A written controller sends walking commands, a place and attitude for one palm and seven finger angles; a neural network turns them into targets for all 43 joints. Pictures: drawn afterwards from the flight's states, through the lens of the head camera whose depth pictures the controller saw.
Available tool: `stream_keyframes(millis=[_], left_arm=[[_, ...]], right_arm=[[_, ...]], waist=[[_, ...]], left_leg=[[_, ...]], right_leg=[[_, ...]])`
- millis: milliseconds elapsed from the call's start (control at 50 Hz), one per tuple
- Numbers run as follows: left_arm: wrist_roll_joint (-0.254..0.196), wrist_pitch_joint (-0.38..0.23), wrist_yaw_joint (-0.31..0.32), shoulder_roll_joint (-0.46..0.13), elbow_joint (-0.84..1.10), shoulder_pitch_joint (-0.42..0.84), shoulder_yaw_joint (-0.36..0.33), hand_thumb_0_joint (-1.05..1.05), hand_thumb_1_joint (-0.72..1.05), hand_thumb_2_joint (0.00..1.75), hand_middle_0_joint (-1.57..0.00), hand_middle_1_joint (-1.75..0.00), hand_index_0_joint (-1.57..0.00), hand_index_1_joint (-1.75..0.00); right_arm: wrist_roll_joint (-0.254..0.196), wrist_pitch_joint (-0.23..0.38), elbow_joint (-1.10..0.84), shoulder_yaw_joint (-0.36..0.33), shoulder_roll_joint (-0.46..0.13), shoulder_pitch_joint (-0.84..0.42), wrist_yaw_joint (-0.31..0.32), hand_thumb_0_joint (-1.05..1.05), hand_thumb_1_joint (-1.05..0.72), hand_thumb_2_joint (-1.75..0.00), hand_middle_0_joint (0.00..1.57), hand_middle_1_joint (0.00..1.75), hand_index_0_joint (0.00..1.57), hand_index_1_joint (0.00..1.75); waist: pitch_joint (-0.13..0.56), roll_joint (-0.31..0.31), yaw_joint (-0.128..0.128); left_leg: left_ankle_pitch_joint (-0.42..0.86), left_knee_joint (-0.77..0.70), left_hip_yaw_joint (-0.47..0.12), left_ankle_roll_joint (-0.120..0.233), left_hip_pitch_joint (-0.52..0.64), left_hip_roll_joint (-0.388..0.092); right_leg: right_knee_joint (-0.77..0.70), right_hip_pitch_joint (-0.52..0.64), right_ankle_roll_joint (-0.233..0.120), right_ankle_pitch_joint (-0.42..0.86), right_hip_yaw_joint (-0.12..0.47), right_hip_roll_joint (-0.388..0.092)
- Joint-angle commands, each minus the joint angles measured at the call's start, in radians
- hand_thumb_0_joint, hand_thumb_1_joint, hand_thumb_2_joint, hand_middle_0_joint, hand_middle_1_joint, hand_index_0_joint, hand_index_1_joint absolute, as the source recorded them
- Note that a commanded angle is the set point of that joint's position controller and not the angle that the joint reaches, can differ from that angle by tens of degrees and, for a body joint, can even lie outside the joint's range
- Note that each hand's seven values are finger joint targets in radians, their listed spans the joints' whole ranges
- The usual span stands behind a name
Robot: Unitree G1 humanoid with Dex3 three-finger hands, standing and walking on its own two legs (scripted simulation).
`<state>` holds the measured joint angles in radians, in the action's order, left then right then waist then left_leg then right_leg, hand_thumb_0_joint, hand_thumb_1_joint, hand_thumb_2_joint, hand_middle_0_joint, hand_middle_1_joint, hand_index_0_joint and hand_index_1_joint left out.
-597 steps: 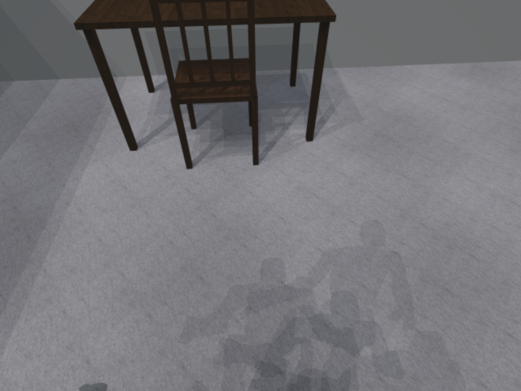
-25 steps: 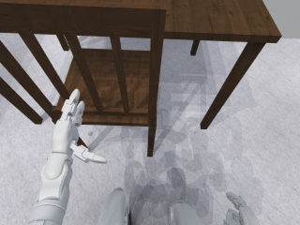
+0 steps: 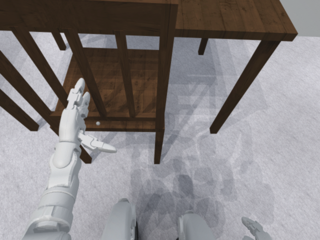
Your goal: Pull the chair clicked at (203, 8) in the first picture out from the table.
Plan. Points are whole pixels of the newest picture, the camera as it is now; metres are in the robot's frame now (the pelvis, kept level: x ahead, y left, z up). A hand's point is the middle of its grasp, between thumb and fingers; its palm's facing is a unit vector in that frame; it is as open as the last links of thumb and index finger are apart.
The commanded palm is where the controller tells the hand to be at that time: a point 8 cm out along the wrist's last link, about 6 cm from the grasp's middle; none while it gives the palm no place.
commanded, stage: push the fingers through the gap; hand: left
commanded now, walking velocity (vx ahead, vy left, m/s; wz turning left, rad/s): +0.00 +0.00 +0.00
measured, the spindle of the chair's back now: (90, 82) +0.50 +0.19 +0.05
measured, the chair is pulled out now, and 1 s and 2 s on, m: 0.00 0.00 0.00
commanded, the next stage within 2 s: hook a spindle and tug to test in 1.02 s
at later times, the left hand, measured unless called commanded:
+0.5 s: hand (99, 106) +0.44 +0.16 +0.03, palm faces +0.01 -1.00 -0.03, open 16.9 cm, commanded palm +0.42 +0.21 +0.03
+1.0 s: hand (100, 100) +0.46 +0.16 +0.02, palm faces +0.02 -1.00 -0.03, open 16.9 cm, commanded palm +0.44 +0.20 +0.03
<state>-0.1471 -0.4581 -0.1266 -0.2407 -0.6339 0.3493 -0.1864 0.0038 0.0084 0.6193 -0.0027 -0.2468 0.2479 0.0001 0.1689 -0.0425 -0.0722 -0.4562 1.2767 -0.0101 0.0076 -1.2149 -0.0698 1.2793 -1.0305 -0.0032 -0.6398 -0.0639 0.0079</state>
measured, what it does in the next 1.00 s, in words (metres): stands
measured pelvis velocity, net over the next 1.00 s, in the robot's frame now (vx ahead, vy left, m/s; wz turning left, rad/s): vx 0.00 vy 0.00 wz -0.02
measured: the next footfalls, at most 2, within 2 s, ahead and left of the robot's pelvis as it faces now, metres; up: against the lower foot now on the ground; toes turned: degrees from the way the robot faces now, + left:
none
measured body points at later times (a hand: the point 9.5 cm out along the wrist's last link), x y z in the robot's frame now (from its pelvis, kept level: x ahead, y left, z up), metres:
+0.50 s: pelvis +0.00 +0.00 -0.01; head +0.12 +0.02 +0.43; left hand +0.43 +0.22 +0.03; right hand +0.08 -0.26 -0.13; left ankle +0.07 +0.12 -0.62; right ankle -0.01 -0.12 -0.62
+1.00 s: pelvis +0.00 +0.00 -0.01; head +0.14 +0.02 +0.42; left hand +0.45 +0.22 +0.03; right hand +0.06 -0.26 -0.13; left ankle +0.07 +0.12 -0.62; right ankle -0.01 -0.12 -0.62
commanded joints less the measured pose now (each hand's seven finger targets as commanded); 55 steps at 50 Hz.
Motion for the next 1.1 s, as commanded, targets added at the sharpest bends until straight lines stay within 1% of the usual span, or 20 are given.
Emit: stream_keyframes(millis=[0,20,60,160,240,280,360,420,460,540,600,640,660,680,720,780,800,960,1040,1080], left_arm=[[0.002,-0.088,0.01,-0.164,0.211,0.347,-0.052,0.0,-0.5,0.3,-0.06,-0.08,-0.06,-0.08],[0.003,-0.088,0.011,-0.182,0.19,0.342,-0.066,0.0,-0.5,0.3,-0.06,-0.08,-0.06,-0.08],[0.006,-0.086,0.007,-0.152,0.167,0.365,-0.04,0.0,-0.5,0.3,-0.06,-0.08,-0.06,-0.08],[0.007,-0.075,0.009,-0.141,0.124,0.408,-0.035,0.0,-0.5,0.3,-0.06,-0.08,-0.06,-0.08],[0.01,-0.081,0.009,-0.196,0.101,0.416,-0.085,0.0,-0.5,0.3,-0.06,-0.08,-0.06,-0.08],[0.018,-0.085,0.005,-0.185,0.069,0.478,-0.067,0.0,-0.5,0.3,-0.06,-0.08,-0.06,-0.08],[0.015,-0.097,0.004,-0.221,0.047,0.525,-0.105,0.0,-0.5,0.3,-0.06,-0.08,-0.06,-0.08],[0.02,-0.094,-0.004,-0.225,-0.005,0.577,-0.101,0.0,-0.5,0.3,-0.06,-0.08,-0.06,-0.08],[0.024,-0.1,-0.008,-0.244,-0.009,0.615,-0.116,0.0,-0.5,0.3,-0.06,-0.08,-0.06,-0.08],[0.02,-0.093,-0.016,-0.253,-0.026,0.593,-0.133,0.0,-0.5,0.3,-0.06,-0.08,-0.06,-0.08],[0.025,-0.083,-0.017,-0.258,-0.056,0.626,-0.133,0.0,-0.5,0.3,-0.06,-0.08,-0.06,-0.08],[0.026,-0.086,-0.019,-0.218,-0.042,0.632,-0.1,0.0,-0.5,0.3,-0.06,-0.08,-0.06,-0.08],[0.023,-0.081,-0.016,-0.228,-0.056,0.588,-0.124,0.0,-0.5,0.3,-0.06,-0.08,-0.06,-0.08],[0.027,-0.08,-0.011,-0.251,-0.059,0.602,-0.132,0.0,-0.5,0.3,-0.06,-0.08,-0.06,-0.08],[0.03,-0.083,-0.007,-0.239,-0.048,0.614,-0.126,0.0,-0.5,0.3,-0.06,-0.08,-0.06,-0.08],[0.032,-0.092,0.005,-0.248,-0.05,0.643,-0.133,0.0,-0.5,0.3,-0.06,-0.08,-0.06,-0.08],[0.037,-0.096,0.009,-0.287,-0.045,0.634,-0.164,0.0,-0.5,0.3,-0.06,-0.08,-0.06,-0.08],[0.031,-0.099,-0.012,-0.275,-0.059,0.595,-0.155,0.0,-0.5,0.3,-0.06,-0.08,-0.06,-0.08],[0.025,-0.095,-0.022,-0.258,-0.072,0.653,-0.13,0.0,-0.5,0.3,-0.06,-0.08,-0.06,-0.08],[0.029,-0.099,-0.02,-0.256,-0.066,0.665,-0.128,0.0,-0.5,0.3,-0.06,-0.08,-0.06,-0.08]], right_arm=[[0.006,0.027,-0.092,-0.062,-0.153,0.059,0.012,0.0,-0.9,-0.9,0.2,0.3,0.2,0.3],[0.005,0.024,-0.089,-0.062,-0.157,0.063,0.013,0.0,-0.9,-0.9,0.2,0.3,0.2,0.3],[0.006,0.022,-0.084,-0.061,-0.154,0.068,0.01,0.0,-0.9,-0.9,0.2,0.3,0.2,0.3],[0.007,0.012,-0.08,-0.064,-0.156,0.082,0.004,0.0,-0.9,-0.9,0.2,0.3,0.2,0.3],[0.01,0.002,-0.082,-0.062,-0.158,0.093,0.002,0.0,-0.9,-0.9,0.2,0.3,0.2,0.3],[0.009,-0.004,-0.071,-0.061,-0.156,0.097,0.002,0.0,-0.9,-0.9,0.2,0.3,0.2,0.3],[0.015,-0.004,-0.064,-0.062,-0.16,0.111,0.003,0.0,-0.9,-0.9,0.2,0.3,0.2,0.3],[0.016,-0.011,-0.055,-0.06,-0.16,0.115,0.003,0.0,-0.9,-0.9,0.2,0.3,0.2,0.3],[0.019,-0.012,-0.049,-0.06,-0.163,0.124,0.003,0.0,-0.9,-0.9,0.2,0.3,0.2,0.3],[0.021,-0.021,-0.055,-0.063,-0.163,0.136,-0.002,0.0,-0.9,-0.9,0.2,0.3,0.2,0.3],[0.021,-0.032,-0.046,-0.064,-0.166,0.143,-0.004,0.0,-0.9,-0.9,0.2,0.3,0.2,0.3],[0.019,-0.034,-0.053,-0.065,-0.161,0.147,-0.008,0.0,-0.9,-0.9,0.2,0.3,0.2,0.3],[0.019,-0.037,-0.055,-0.068,-0.163,0.147,-0.01,0.0,-0.9,-0.9,0.2,0.3,0.2,0.3],[0.019,-0.042,-0.054,-0.066,-0.168,0.149,-0.009,0.0,-0.9,-0.9,0.2,0.3,0.2,0.3],[0.019,-0.045,-0.055,-0.067,-0.163,0.149,-0.01,0.0,-0.9,-0.9,0.2,0.3,0.2,0.3],[0.022,-0.048,-0.051,-0.065,-0.163,0.151,-0.011,0.0,-0.9,-0.9,0.2,0.3,0.2,0.3],[0.024,-0.05,-0.052,-0.065,-0.166,0.153,-0.01,0.0,-0.9,-0.9,0.2,0.3,0.2,0.3],[0.023,-0.052,-0.054,-0.062,-0.165,0.152,-0.012,0.0,-0.9,-0.9,0.2,0.3,0.2,0.3],[0.019,-0.052,-0.046,-0.062,-0.167,0.154,-0.009,0.0,-0.9,-0.9,0.2,0.3,0.2,0.3],[0.021,-0.053,-0.046,-0.064,-0.166,0.152,-0.01,0.0,-0.9,-0.9,0.2,0.3,0.2,0.3]], waist=[[0.417,-0.042,-0.024],[0.412,-0.032,-0.022],[0.412,-0.057,-0.03],[0.412,-0.051,-0.038],[0.428,-0.007,-0.031],[0.387,-0.032,-0.048],[0.434,-0.047,-0.043],[0.409,-0.036,-0.059],[0.444,-0.056,-0.057],[0.486,-0.069,-0.047],[0.457,-0.045,-0.064],[0.464,-0.07,-0.065],[0.473,-0.062,-0.05],[0.461,-0.042,-0.057],[0.457,-0.032,-0.06],[0.451,-0.047,-0.065],[0.462,-0.043,-0.055],[0.477,-0.063,-0.053],[0.435,-0.05,-0.076],[0.452,-0.065,-0.071]], left_leg=[[0.226,-0.129,-0.047,0.011,0.514,0.034],[0.231,-0.128,-0.047,0.01,0.509,0.033],[0.236,-0.127,-0.052,0.008,0.523,0.031],[0.244,-0.13,-0.057,0.009,0.533,0.029],[0.251,-0.119,-0.046,0.015,0.483,0.035],[0.227,-0.116,-0.047,0.013,0.477,0.032],[0.243,-0.107,-0.051,0.013,0.496,0.032],[0.218,-0.097,-0.046,0.017,0.464,0.033],[0.237,-0.088,-0.049,0.016,0.481,0.031],[0.297,-0.084,-0.047,0.016,0.498,0.033],[0.277,-0.079,-0.047,0.018,0.475,0.029],[0.287,-0.09,-0.055,0.016,0.509,0.029],[0.292,-0.089,-0.05,0.015,0.508,0.03],[0.291,-0.091,-0.055,0.016,0.497,0.027],[0.268,-0.09,-0.049,0.018,0.482,0.03],[0.27,-0.088,-0.049,0.02,0.484,0.031],[0.271,-0.086,-0.048,0.018,0.476,0.03],[0.294,-0.085,-0.046,0.017,0.493,0.03],[0.261,-0.08,-0.05,0.021,0.47,0.029],[0.27,-0.081,-0.054,0.019,0.489,0.029]], right_leg=[[-0.21,0.003,-0.026,0.299,0.022,0.023],[-0.209,0.005,-0.026,0.306,0.023,0.025],[-0.204,-0.022,-0.027,0.298,0.018,0.025],[-0.204,-0.039,-0.028,0.297,0.013,0.026],[-0.199,0.01,-0.025,0.33,0.025,0.029],[-0.201,-0.029,-0.025,0.299,0.022,0.028],[-0.195,-0.029,-0.026,0.304,0.025,0.03],[-0.2,-0.041,-0.024,0.291,0.03,0.031],[-0.187,-0.049,-0.025,0.298,0.028,0.031],[-0.177,-0.023,-0.027,0.356,0.028,0.034],[-0.182,-0.042,-0.023,0.342,0.026,0.034],[-0.18,-0.056,-0.027,0.332,0.019,0.035],[-0.183,-0.045,-0.027,0.338,0.018,0.035],[-0.183,-0.045,-0.026,0.341,0.018,0.035],[-0.188,-0.039,-0.023,0.328,0.022,0.035],[-0.188,-0.047,-0.023,0.328,0.024,0.035],[-0.184,-0.03,-0.023,0.333,0.026,0.036],[-0.18,-0.028,-0.025,0.356,0.026,0.037],[-0.184,-0.056,-0.024,0.327,0.025,0.038],[-0.183,-0.061,-0.025,0.325,0.024,0.037]])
